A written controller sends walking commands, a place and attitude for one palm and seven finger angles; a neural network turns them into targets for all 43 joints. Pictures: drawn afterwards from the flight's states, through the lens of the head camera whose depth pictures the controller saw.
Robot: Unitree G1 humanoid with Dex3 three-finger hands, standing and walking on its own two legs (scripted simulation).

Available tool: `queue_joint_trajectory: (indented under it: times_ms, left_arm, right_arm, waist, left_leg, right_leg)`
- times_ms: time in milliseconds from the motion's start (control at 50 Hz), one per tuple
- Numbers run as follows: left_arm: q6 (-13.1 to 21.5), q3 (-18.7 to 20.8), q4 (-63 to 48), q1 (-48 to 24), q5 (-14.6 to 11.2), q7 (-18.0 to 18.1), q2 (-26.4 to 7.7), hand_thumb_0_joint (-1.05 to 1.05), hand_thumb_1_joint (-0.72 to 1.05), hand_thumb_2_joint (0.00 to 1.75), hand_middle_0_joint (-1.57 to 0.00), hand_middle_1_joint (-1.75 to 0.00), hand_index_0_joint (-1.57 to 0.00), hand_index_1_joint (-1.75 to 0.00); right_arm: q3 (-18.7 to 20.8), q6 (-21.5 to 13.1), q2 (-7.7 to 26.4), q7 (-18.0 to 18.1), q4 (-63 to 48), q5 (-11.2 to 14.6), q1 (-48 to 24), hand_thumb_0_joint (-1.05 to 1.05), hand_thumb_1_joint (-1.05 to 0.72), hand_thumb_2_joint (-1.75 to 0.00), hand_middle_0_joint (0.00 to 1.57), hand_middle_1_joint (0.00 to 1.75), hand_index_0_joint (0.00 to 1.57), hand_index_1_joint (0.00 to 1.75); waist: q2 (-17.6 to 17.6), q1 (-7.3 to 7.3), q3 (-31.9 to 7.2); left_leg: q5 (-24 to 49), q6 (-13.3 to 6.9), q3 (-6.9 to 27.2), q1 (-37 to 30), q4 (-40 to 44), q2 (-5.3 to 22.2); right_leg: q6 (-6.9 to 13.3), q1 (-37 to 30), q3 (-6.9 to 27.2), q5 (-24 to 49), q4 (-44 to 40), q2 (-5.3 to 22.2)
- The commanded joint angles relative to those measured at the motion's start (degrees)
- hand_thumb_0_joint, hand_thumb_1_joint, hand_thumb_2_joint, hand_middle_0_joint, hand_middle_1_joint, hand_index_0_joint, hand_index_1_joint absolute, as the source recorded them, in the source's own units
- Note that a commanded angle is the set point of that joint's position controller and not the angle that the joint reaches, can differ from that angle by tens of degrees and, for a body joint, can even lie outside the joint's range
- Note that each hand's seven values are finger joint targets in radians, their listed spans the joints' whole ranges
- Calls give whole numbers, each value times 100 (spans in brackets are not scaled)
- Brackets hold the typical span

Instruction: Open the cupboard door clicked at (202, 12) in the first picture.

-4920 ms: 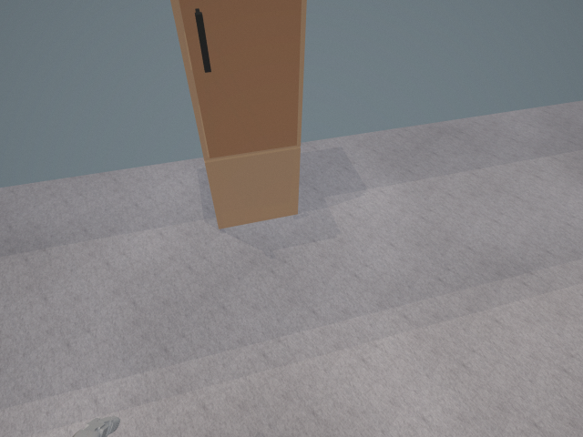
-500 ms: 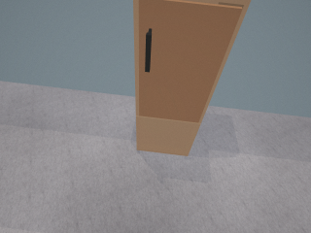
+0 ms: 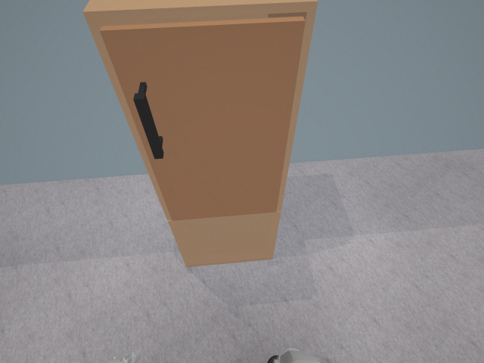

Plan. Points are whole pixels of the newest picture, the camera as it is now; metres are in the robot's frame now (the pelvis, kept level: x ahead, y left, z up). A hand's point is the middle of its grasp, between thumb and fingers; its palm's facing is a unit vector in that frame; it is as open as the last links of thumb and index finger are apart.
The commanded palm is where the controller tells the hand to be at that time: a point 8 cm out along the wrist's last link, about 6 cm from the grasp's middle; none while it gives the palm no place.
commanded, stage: come to a stop and stand still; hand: left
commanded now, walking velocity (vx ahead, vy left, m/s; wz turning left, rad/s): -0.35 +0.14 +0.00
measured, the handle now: (151, 122) +0.54 +0.18 +0.09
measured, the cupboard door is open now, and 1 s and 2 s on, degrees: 0 0 0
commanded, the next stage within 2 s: look again from close up in 1.80 s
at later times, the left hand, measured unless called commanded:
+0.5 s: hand out of the picture +0.03 +0.21 -0.15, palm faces +0.11 -0.95 -0.28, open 7.4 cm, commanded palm none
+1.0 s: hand out of the picture -0.07 +0.20 -0.16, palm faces +0.02 -0.98 -0.21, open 7.4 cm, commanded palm none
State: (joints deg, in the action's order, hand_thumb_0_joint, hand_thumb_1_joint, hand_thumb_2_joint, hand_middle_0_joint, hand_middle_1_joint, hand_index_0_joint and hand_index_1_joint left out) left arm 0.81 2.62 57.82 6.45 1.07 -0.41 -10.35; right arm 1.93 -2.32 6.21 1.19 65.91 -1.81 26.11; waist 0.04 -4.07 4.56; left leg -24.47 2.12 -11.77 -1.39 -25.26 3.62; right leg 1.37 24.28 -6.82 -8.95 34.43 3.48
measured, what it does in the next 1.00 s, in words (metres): steps on the spot: right foot, then left foot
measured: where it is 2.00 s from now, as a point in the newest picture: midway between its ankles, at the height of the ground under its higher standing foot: outside the picture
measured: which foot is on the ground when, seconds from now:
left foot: down 0.00-0.02, up 0.04-0.54, down 0.56-1.00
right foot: up 0.00-0.00, down 0.02-0.58, up 0.60-0.88, down 0.90-1.00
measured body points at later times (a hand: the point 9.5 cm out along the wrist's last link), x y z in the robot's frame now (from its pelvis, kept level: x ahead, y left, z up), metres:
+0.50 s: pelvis -0.02 +0.00 +0.01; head +0.00 -0.01 +0.46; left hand +0.03 +0.26 -0.13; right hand +0.09 -0.25 -0.14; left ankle -0.06 +0.14 -0.69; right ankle +0.10 -0.10 -0.73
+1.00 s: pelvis -0.06 +0.03 +0.01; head -0.04 +0.02 +0.46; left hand -0.07 +0.25 -0.14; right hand -0.09 -0.17 -0.16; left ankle -0.08 +0.13 -0.73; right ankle -0.10 -0.07 -0.73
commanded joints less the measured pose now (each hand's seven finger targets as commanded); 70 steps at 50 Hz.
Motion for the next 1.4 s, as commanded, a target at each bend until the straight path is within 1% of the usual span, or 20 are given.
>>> queue_joint_trajectory:
  times_ms: [0, 20, 120, 280, 380, 440, 500, 520, 560, 580, 620, 660, 740, 820, 860, 900, 940, 980, 1140, 1380]
  left_arm:
    - [271, 214, 342, 1910, -15, 163, -1125, 0, 90, 90, -20, -30, -20, -30]
    - [258, 144, 266, 1653, -56, 194, -1140, 0, 90, 90, -20, -30, -20, -30]
    - [36, 99, -57, 516, -18, 342, -706, 0, 90, 90, -20, -30, -20, -30]
    - [-86, 264, -309, 391, 32, 353, -871, 0, 90, 90, -20, -30, -20, -30]
    - [-158, 295, -404, 368, 124, 287, -1049, 0, 90, 90, -20, -30, -20, -30]
    - [-194, 312, -350, 518, 149, 256, -1164, 0, 90, 90, -20, -30, -20, -30]
    - [-251, 297, -271, 444, 91, 239, -1189, 0, 90, 90, -20, -30, -20, -30]
    - [-279, 245, -249, 440, 46, 220, -1035, 0, 90, 90, -20, -30, -20, -30]
    - [-342, 122, -319, 610, -60, 191, -451, 0, 90, 90, -20, -30, -20, -30]
    - [-360, 135, -279, 555, -21, 181, -504, 0, 90, 90, -20, -30, -20, -30]
    - [-427, 190, -36, 813, 70, 149, -562, 0, 90, 90, -20, -30, -20, -30]
    - [-345, 158, 153, 1183, 51, 132, -496, 0, 90, 90, -20, -30, -20, -30]
    - [-233, 18, 204, 1012, -2, 201, -373, 0, 90, 90, -20, -30, -20, -30]
    - [-148, -86, 307, 965, -73, 247, -201, 0, 90, 90, -20, -30, -20, -30]
    - [-79, -99, 558, 1353, -76, 269, -226, 0, 90, 90, -20, -30, -20, -30]
    - [-16, -121, 702, 1502, -68, 328, -341, 0, 90, 90, -20, -30, -20, -30]
    - [-5, -151, 744, 1450, -62, 339, -249, 0, 90, 90, -20, -30, -20, -30]
    - [7, -165, 725, 1381, -77, 352, -213, 0, 90, 90, -20, -30, -20, -30]
    - [-51, -190, 701, 1305, -83, 320, -161, 0, 90, 90, -20, -30, -20, -30]
    - [-5, -176, 655, 1407, -81, 296, -179, 0, 90, 90, -20, -30, -20, -30]
  right_arm:
    - [52, -5, 430, 73, -270, 230, 471, 0, -90, -90, 20, 30, 20, 30]
    - [90, 51, 573, 119, -249, 249, 420, 0, -90, -90, 20, 30, 20, 30]
    - [155, 478, 389, 85, -244, 192, -232, 0, -90, -90, 20, 30, 20, 30]
    - [317, 697, 725, -70, -700, 48, -727, 0, -90, -90, 20, 30, 20, 30]
    - [265, 597, 787, -144, -926, 60, -1023, 0, -90, -90, 20, 30, 20, 30]
    - [210, 506, 781, -150, -976, 94, -1022, 0, -90, -90, 20, 30, 20, 30]
    - [153, 428, 712, -123, -722, 118, -234, 0, -90, -90, 20, 30, 20, 30]
    - [147, 401, 824, -100, -660, 110, -32, 0, -90, -90, 20, 30, 20, 30]
    - [234, 380, 1439, -44, -1020, 36, -774, 0, -90, -90, 20, 30, 20, 30]
    - [168, 378, 1466, 5, -1240, 12, -1367, 0, -90, -90, 20, 30, 20, 30]
    - [83, 327, 1218, 74, -1191, 36, -1789, 0, -90, -90, 20, 30, 20, 30]
    - [13, 253, 1052, 114, -1059, 99, -1645, 0, -90, -90, 20, 30, 20, 30]
    - [-8, 156, 915, 191, -652, 114, -793, 0, -90, -90, 20, 30, 20, 30]
    - [25, 128, 930, 189, -362, 108, -427, 0, -90, -90, 20, 30, 20, 30]
    - [25, 115, 853, 173, -275, 166, -462, 0, -90, -90, 20, 30, 20, 30]
    - [-33, 92, 576, 157, -298, 216, -538, 0, -90, -90, 20, 30, 20, 30]
    - [-61, 109, 519, 149, -202, 160, -545, 0, -90, -90, 20, 30, 20, 30]
    - [-52, 154, 561, 133, -111, 155, -504, 0, -90, -90, 20, 30, 20, 30]
    - [-114, 206, 459, 113, 42, 129, -529, 0, -90, -90, 20, 30, 20, 30]
    - [-113, 226, 440, 102, 20, 118, -466, 0, -90, -90, 20, 30, 20, 30]
  waist:
    - [1133, 713, -1900]
    - [688, 607, -1906]
    - [312, 397, -640]
    - [784, 447, -882]
    - [1117, 525, -667]
    - [1098, 585, -658]
    - [926, 263, -755]
    - [480, 192, -677]
    - [-1832, 392, 91]
    - [-1469, 525, 398]
    - [-1201, 742, 412]
    - [-682, 811, 205]
    - [-718, 456, -273]
    - [-774, 320, -691]
    - [-502, 450, -792]
    - [78, 404, -669]
    - [385, 384, -512]
    - [662, 373, -462]
    - [102, 397, 385]
    - [70, 354, 165]
  left_leg:
    - [-893, -68, 532, 1959, -3140, -110]
    - [-1149, -131, 1115, 1778, -3451, -84]
    - [-507, -29, 1311, 2084, -3930, -17]
    - [291, 140, 1399, 2648, -4079, -186]
    - [63, 48, 1080, 2131, -2682, -198]
    - [-221, -62, 892, 1719, -1662, -298]
    - [492, -177, 620, 590, -39, -446]
    - [504, -243, 837, 344, 517, -308]
    - [-1304, -744, 3027, 1944, 2125, 1475]
    - [-1224, -970, 3094, 2953, 2354, 1630]
    - [-165, -682, 2102, 2930, 2018, 938]
    - [902, -717, 1670, 2097, 1616, 670]
    - [3086, -946, 1780, 408, 1092, 820]
    - [4902, -1092, 1900, -188, 557, 972]
    - [4566, -788, 1729, 205, 220, 717]
    - [3206, -403, 1371, 1009, 198, 308]
    - [2969, -349, 1302, 920, 360, 205]
    - [2248, -329, 1215, 875, 417, 211]
    - [1403, -336, 1264, 1107, 747, 206]
    - [1346, -293, 1210, 998, 603, 174]
  right_leg:
    - [953, -3515, 2131, 5764, -663, 2179]
    - [1196, -3103, 1769, 6349, -762, 2163]
    - [925, -1109, 1199, 4038, -1354, 1732]
    - [791, -1076, 1270, 1261, -1827, 1583]
    - [650, -777, 1473, -1167, -2350, 1433]
    - [623, -804, 1614, -1538, -2516, 1337]
    - [227, -370, 1295, -1925, -2357, 1028]
    - [-2, -80, 1053, -2105, -1947, 791]
    - [-307, 358, 208, -1628, 205, -110]
    - [-226, -35, 638, -1477, 892, -30]
    - [-223, -222, 873, -1042, 1717, -218]
    - [-258, 94, 831, -839, 2068, -247]
    - [-380, 337, 740, -1200, 1286, -108]
    - [-323, -538, 586, -1368, -435, -73]
    - [-256, -1463, 606, 144, -1551, 2]
    - [-2, -2072, 1089, 1885, -1294, 533]
    - [96, -1879, 1009, 2034, -1120, 495]
    - [94, -1691, 1038, 1335, -1352, 464]
    - [66, -1058, 1137, -321, -1716, 265]
    - [95, -935, 1279, -782, -1962, 275]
